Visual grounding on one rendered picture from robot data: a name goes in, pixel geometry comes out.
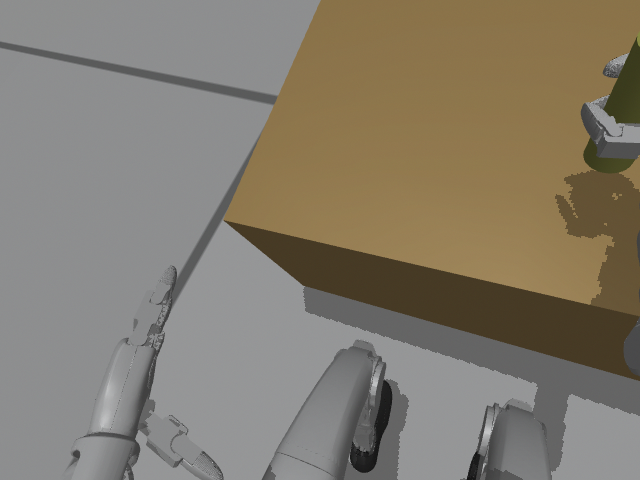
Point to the left robot hand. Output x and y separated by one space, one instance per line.
123 406

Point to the right robot hand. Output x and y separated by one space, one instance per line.
613 140

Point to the right robot arm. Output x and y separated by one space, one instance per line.
632 342

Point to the bottle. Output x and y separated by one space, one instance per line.
624 105

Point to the left robot arm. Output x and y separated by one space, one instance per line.
103 456

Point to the left robot foot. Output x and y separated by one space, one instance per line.
365 461

